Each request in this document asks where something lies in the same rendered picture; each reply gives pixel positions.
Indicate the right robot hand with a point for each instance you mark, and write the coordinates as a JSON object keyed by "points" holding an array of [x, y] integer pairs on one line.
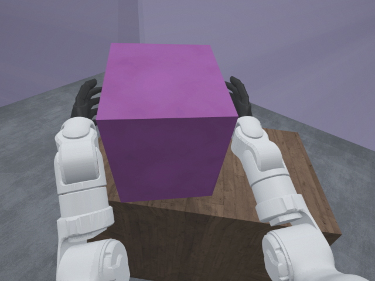
{"points": [[239, 97]]}

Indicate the left robot hand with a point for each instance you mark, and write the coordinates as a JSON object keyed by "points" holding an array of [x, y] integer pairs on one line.
{"points": [[84, 103]]}

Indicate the right robot upper arm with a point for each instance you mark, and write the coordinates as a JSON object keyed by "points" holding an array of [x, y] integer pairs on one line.
{"points": [[300, 253]]}

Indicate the left robot upper arm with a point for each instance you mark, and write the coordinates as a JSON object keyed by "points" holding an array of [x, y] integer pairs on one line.
{"points": [[104, 260]]}

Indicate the robot left forearm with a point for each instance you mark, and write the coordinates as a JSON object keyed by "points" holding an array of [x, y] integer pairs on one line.
{"points": [[84, 207]]}

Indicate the carton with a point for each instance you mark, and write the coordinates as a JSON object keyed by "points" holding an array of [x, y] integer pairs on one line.
{"points": [[166, 119]]}

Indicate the pedestal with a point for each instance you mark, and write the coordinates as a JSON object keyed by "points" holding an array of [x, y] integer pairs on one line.
{"points": [[211, 238]]}

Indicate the robot right forearm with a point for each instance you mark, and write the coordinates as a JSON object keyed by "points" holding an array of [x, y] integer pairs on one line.
{"points": [[274, 192]]}

